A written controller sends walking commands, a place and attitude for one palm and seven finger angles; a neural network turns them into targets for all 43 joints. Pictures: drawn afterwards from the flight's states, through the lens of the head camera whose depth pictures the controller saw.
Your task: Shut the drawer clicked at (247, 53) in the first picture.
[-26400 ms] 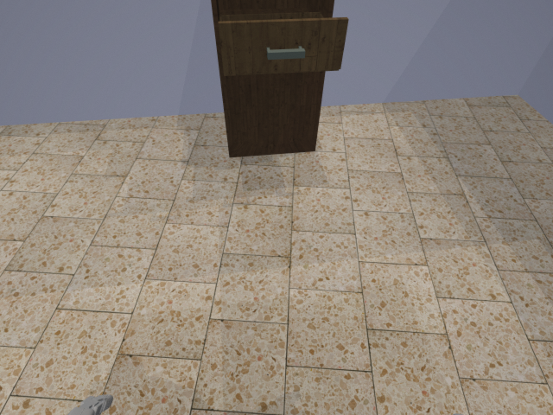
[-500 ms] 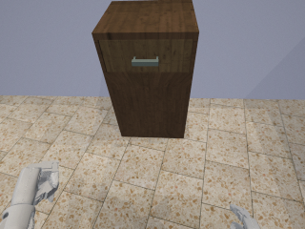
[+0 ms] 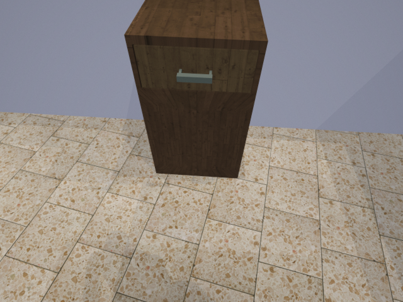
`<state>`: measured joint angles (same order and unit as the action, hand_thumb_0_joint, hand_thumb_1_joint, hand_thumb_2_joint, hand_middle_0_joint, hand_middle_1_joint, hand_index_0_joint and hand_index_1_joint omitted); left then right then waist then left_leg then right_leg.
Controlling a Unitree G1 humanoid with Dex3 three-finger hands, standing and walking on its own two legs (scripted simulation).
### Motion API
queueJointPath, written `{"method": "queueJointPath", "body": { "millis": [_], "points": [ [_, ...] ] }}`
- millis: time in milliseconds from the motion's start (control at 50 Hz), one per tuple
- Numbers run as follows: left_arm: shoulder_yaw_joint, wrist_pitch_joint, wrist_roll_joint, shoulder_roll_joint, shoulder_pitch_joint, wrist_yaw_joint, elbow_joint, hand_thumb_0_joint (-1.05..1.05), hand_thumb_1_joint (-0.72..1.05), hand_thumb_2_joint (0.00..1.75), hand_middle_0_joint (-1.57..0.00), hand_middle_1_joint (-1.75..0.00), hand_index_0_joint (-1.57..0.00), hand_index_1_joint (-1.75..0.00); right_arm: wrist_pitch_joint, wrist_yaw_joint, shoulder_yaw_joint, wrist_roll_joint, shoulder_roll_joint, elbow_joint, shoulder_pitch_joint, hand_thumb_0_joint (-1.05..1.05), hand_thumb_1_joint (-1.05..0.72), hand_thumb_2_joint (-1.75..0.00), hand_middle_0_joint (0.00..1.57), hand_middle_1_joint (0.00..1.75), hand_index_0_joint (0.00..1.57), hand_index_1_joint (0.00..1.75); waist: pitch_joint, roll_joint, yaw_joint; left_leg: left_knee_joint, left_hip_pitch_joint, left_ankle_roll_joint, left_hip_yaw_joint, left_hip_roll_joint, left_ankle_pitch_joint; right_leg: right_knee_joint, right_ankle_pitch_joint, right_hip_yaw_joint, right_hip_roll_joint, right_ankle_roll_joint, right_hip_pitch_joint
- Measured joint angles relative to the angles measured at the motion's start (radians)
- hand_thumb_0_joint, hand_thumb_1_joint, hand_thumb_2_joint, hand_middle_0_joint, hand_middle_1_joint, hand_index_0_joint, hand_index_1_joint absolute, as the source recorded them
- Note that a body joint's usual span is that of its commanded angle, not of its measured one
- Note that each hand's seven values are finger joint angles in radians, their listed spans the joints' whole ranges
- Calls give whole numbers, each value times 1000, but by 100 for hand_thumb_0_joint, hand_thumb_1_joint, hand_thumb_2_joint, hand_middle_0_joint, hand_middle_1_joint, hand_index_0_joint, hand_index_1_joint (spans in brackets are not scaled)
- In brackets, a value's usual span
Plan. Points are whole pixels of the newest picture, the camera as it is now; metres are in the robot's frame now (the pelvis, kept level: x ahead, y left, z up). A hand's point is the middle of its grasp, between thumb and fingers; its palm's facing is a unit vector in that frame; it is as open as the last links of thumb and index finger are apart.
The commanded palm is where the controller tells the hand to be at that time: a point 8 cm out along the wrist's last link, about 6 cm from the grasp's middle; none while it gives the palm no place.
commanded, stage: let the arm hang, fingers relaxed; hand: left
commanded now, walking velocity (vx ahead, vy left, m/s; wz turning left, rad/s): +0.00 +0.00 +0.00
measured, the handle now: (195, 75) +0.88 +0.08 -0.05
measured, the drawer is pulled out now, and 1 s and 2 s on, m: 0.00 0.00 0.00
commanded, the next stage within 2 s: look to check the result in 0.50 s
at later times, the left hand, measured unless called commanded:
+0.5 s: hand out of the picture +0.00 +0.15 -0.18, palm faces +0.02 -0.99 -0.15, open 7.3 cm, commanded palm none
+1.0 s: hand out of the picture +0.01 +0.14 -0.18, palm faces +0.02 -0.99 -0.17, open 7.3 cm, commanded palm none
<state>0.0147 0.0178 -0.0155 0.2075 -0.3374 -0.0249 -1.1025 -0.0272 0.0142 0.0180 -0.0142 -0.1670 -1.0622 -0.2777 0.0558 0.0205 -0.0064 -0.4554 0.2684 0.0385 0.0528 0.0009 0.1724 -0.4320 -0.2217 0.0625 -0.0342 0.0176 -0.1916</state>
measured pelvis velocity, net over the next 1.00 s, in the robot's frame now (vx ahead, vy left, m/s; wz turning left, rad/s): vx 0.02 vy -0.01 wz -0.03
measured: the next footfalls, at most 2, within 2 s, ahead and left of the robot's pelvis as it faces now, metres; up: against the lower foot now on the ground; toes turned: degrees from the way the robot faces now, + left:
none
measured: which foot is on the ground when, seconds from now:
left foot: down 0.00-1.00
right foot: down 0.00-1.00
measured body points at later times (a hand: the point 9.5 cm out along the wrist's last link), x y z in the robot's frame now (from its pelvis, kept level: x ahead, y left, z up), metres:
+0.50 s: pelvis +0.01 +0.00 +0.00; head +0.02 +0.00 +0.45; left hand +0.00 +0.20 -0.17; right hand -0.02 -0.21 -0.16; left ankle +0.05 +0.09 -0.74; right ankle +0.01 -0.13 -0.74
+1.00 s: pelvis +0.02 -0.01 +0.00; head +0.04 -0.01 +0.45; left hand +0.01 +0.20 -0.16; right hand +0.00 -0.22 -0.16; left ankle +0.05 +0.09 -0.74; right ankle +0.01 -0.13 -0.74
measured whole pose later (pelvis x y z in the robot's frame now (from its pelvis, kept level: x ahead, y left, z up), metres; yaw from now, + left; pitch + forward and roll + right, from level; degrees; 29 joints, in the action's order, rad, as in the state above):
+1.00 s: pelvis +0.02 -0.01 +0.00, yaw -2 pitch -2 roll +0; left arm 0.02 -0.01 -0.01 0.11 -0.30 -0.04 -1.16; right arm 0.00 0.04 0.03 -0.01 -0.11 -1.15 -0.28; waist 0.05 0.00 0.01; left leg -0.42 0.20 0.02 0.08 -0.01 0.20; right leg -0.43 -0.25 0.04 -0.02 0.00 -0.15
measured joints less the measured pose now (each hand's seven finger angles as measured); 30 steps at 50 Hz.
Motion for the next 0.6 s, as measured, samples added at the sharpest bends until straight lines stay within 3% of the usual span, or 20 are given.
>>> {"method": "queueJointPath", "body": {
  "millis": [100,220,340,600],
  "points": [
    [-4,-10,2,-30,8,-7,-33,1,91,89,-35,-48,-35,-47,7,6,-2,1,23,-38,-6,1,-92,-90,20,30,20,30,-5,4,2,18,-20,3,12,7,-3,-2,-4,-11,-7,5,7],
    [-8,-19,3,-71,31,-11,-41,1,91,89,-25,-36,-25,-35,13,9,-3,2,45,-67,-14,1,-92,-90,20,30,20,30,-11,-8,8,26,-36,2,21,8,-1,-7,-10,-21,-9,5,13],
    [-9,-22,0,-100,52,-15,-42,1,92,89,-21,-32,-21,-31,17,13,0,1,62,-80,-25,0,-91,-90,20,30,20,30,-15,-22,15,25,-39,-1,23,3,4,-9,-14,-24,-4,2,15],
    [3,-28,4,-99,37,-18,-52,1,92,89,-20,-30,-20,-30,26,22,7,2,70,-91,-40,0,-91,-90,20,30,19,30,-9,-24,16,21,-49,-8,21,-4,17,-3,-22,-22,3,-3,29]
  ]
}}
